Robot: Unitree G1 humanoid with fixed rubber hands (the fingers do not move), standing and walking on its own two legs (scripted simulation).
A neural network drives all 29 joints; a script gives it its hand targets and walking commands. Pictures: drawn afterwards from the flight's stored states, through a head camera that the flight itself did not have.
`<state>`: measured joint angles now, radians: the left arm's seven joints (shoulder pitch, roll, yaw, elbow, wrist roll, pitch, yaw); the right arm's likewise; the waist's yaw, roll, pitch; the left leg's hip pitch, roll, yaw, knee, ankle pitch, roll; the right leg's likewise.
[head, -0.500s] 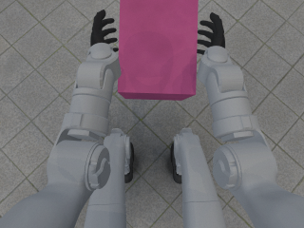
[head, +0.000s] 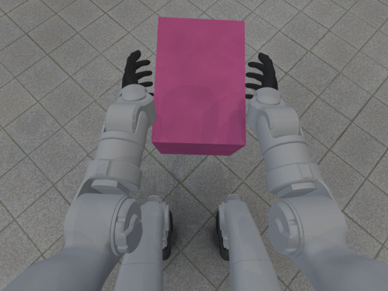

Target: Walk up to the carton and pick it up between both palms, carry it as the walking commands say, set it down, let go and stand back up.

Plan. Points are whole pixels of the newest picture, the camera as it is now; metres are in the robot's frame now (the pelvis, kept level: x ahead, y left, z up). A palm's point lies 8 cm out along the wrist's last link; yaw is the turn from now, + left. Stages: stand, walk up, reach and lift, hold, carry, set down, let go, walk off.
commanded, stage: reach and lift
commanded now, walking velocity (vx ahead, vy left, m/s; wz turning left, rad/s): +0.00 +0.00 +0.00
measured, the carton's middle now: (198, 94) +0.52 -0.01 -0.07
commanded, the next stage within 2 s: hold in 2.00 s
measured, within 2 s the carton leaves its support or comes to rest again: neither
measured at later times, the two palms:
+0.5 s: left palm (114, 64) +0.45 +0.11 +0.14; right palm (294, 65) +0.44 -0.14 +0.13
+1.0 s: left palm (100, 43) +0.45 +0.12 +0.18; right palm (305, 52) +0.44 -0.13 +0.17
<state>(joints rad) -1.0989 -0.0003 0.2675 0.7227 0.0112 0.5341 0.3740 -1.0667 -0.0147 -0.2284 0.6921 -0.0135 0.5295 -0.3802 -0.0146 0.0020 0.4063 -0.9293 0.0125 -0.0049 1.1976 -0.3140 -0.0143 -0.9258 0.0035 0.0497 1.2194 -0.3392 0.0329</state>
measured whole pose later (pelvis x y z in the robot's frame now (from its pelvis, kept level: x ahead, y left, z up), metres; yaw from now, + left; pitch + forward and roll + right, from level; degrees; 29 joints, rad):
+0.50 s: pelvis +0.08 +0.00 +0.07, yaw +0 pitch +7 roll +0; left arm -0.76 -0.15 0.42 0.89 0.24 0.55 0.31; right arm -0.75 0.10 -0.39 0.91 -0.26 0.52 -0.24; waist -0.01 0.00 -0.19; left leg -0.71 0.01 0.00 0.90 -0.32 -0.01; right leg -0.70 0.00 0.05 0.91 -0.33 0.03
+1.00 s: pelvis +0.12 +0.00 +0.11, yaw +0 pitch +1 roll +0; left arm -0.57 -0.20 0.42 0.68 0.24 0.66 0.26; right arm -0.54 0.20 -0.38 0.69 -0.26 0.65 -0.24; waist -0.01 0.00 -0.19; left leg -0.36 0.01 0.00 0.59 -0.24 -0.02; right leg -0.36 0.00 0.05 0.61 -0.26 0.02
